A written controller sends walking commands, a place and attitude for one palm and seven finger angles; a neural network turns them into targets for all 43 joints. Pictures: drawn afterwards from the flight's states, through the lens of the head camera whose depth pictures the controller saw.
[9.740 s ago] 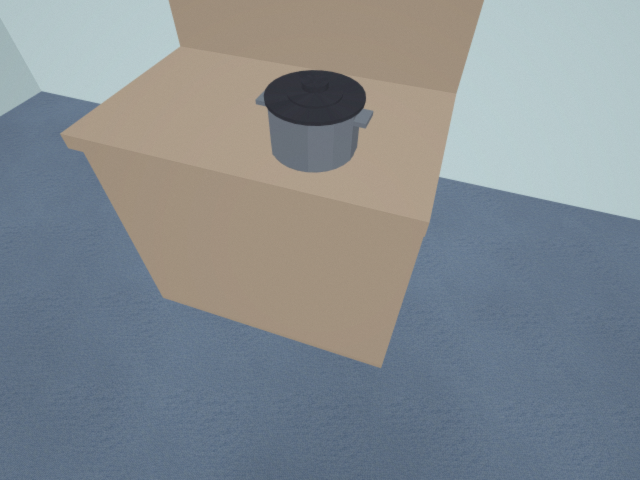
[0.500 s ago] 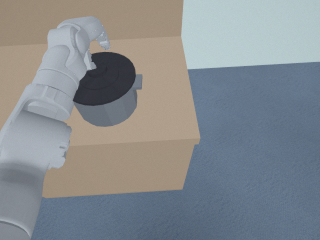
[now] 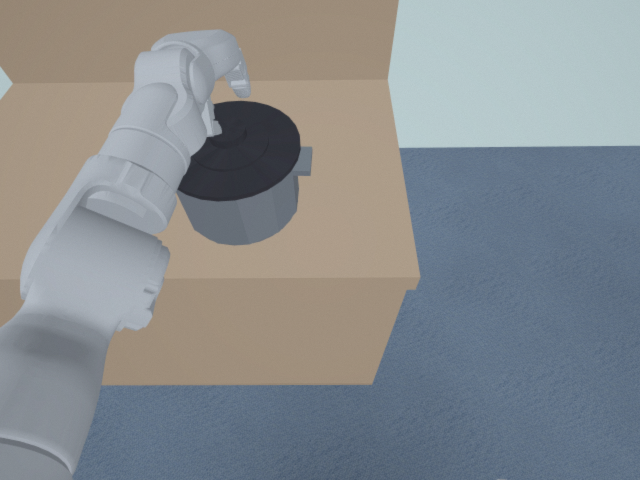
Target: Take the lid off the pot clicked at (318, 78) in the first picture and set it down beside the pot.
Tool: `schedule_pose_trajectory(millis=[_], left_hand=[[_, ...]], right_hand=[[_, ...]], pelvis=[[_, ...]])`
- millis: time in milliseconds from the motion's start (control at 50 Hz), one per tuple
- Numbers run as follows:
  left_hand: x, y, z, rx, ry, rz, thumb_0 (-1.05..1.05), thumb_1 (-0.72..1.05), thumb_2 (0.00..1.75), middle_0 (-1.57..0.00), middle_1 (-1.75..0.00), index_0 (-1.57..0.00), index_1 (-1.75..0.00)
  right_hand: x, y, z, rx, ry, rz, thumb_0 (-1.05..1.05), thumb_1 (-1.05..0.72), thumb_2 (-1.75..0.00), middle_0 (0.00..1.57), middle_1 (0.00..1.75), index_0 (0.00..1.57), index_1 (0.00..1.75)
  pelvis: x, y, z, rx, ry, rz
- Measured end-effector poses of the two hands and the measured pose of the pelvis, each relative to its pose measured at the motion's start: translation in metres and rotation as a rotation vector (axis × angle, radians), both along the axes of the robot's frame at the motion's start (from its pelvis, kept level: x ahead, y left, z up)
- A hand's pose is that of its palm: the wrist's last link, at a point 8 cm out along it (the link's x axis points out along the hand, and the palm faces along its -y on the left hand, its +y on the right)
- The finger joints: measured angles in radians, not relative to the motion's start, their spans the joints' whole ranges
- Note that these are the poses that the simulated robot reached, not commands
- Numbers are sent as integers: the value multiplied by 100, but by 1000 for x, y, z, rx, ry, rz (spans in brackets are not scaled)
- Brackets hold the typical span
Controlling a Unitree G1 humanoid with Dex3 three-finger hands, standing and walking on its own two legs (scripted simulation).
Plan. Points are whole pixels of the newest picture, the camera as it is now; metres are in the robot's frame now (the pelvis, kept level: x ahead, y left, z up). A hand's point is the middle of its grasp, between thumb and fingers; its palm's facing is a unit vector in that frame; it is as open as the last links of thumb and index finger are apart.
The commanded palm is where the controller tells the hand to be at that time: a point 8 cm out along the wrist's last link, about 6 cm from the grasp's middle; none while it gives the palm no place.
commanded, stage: move the open hand above the knob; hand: left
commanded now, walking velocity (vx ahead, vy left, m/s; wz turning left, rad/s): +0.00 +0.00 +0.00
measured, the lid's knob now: (227, 132) +0.56 +0.10 +0.11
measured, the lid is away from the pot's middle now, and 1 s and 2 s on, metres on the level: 0.00 0.00 0.00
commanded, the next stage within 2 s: lower the open fingers around the knob in 1.64 s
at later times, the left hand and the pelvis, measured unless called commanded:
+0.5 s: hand (220, 95) +0.54 +0.09 +0.18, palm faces -0.32 -0.08 -0.95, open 10.1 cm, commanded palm +0.53 +0.10 +0.24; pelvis +0.02 -0.01 +0.00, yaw -2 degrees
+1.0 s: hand (208, 107) +0.52 +0.11 +0.18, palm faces -0.31 -0.06 -0.95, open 10.1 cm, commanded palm +0.53 +0.10 +0.24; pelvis +0.01 -0.01 +0.00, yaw +0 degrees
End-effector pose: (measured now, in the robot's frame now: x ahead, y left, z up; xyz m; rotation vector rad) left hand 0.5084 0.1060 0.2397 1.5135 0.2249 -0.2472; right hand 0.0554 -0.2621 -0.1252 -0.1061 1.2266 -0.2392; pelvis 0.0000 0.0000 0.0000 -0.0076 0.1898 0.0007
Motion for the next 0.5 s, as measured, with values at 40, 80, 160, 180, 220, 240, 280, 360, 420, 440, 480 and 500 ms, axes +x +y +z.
schedule_pose_trajectory(millis=[40, 80, 160, 180, 220, 240, 280, 360, 420, 440, 480, 500], left_hand=[[2, -1, 0, -3, 5, 6, 0, -31, 149, -85, -9, -85, -8], [4, -3, -1, -3, 14, 12, 0, -31, 149, -85, -9, -85, -8], [9, -6, -3, -8, 19, 11, 0, -31, 149, -85, -9, -85, -8], [11, -8, -3, 0, 17, 8, 0, -31, 149, -85, -9, -85, -8], [13, -12, -2, 9, 12, 1, 0, -31, 149, -85, -9, -85, -8], [15, -13, -2, 4, 11, 0, 0, -31, 149, -85, -9, -85, -8], [18, -15, -2, -15, 16, 4, 0, -31, 149, -85, -9, -85, -8], [25, -14, -5, -12, 21, 18, 0, -31, 149, -85, -9, -85, -8], [27, -15, -3, -9, 9, 9, 0, -31, 149, -85, -9, -85, -8], [27, -14, -2, -17, 8, 9, 0, -31, 149, -85, -9, -85, -8], [28, -10, -3, -29, 16, 19, 0, -31, 149, -85, -9, -85, -8], [28, -8, -4, -32, 21, 25, 0, -31, 149, -85, -9, -85, -8]], right_hand=[[-5, -1, -1, -2, 13, -6, 1, -91, -90, 20, 30, 20, 30], [-12, -2, -1, -5, 28, -17, 1, -91, -90, 20, 30, 20, 30], [-27, -5, -2, -13, 63, -41, 1, -91, -90, 20, 30, 20, 30], [-31, -6, -2, -14, 71, -47, 1, -91, -90, 20, 30, 20, 30], [-38, -7, -2, -15, 91, -57, 1, -91, -90, 20, 30, 20, 30], [-42, -8, -2, -16, 101, -60, 1, -91, -90, 20, 30, 20, 30], [-48, -9, -2, -16, 118, -70, 1, -91, -90, 20, 30, 20, 30], [-54, -11, -2, -15, 133, -91, 1, -91, -90, 20, 30, 20, 30], [-54, -13, -2, -10, 138, -92, 1, -91, -90, 20, 30, 20, 30], [-53, -13, -2, -8, 137, -91, 1, -91, -90, 20, 30, 20, 30], [-49, -15, -2, -6, 130, -93, 1, -91, -90, 20, 30, 20, 30], [-47, -15, -1, -5, 124, -92, 1, -91, -90, 20, 30, 20, 30]], pelvis=[[0, 0, 0, 0, 3, -1], [0, -1, 0, 1, 6, -3], [2, -2, 0, 1, 12, -9], [3, -2, 0, 1, 14, -9], [4, -3, 0, 0, 17, -9], [5, -4, 0, 0, 18, -10], [6, -5, 0, 1, 21, -15], [10, -7, 0, 2, 26, -25], [13, -9, 1, 2, 26, -26], [13, -10, 1, 1, 25, -28], [15, -11, 1, 1, 23, -31], [16, -12, 1, 1, 22, -33]])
